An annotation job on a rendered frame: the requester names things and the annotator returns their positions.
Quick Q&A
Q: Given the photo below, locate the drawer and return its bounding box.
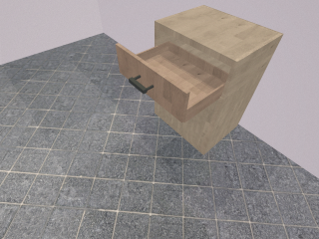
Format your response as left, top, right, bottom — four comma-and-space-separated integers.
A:
115, 41, 229, 122

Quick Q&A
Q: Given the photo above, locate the cabinet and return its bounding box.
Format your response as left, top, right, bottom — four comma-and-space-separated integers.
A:
155, 5, 283, 155

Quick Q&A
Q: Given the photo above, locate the handle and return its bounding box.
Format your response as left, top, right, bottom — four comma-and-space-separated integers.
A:
129, 75, 154, 94

